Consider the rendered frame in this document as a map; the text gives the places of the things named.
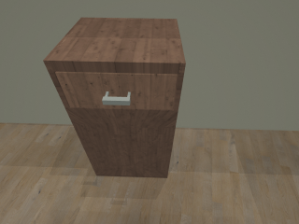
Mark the cabinet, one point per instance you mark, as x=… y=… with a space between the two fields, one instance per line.
x=128 y=142

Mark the drawer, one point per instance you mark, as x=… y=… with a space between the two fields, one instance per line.
x=148 y=91

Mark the handle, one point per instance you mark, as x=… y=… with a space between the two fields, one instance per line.
x=116 y=100

